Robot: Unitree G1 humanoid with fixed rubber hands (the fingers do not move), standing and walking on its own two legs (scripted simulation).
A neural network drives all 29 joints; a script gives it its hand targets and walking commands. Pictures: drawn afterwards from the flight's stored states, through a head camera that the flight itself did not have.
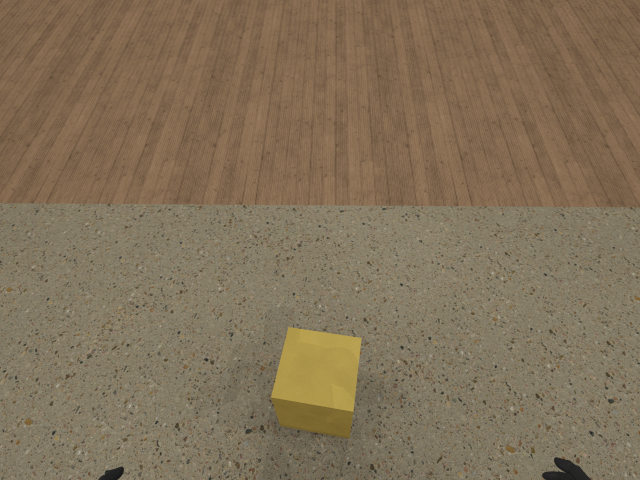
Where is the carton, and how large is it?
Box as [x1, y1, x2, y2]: [271, 327, 360, 438]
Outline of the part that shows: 288,327 271,395 280,425 348,438 353,410 360,338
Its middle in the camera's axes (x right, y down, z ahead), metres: +0.00 +0.42 +1.13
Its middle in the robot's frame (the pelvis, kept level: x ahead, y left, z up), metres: +0.47 +0.03 -0.66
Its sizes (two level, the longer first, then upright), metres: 0.210 0.200 0.250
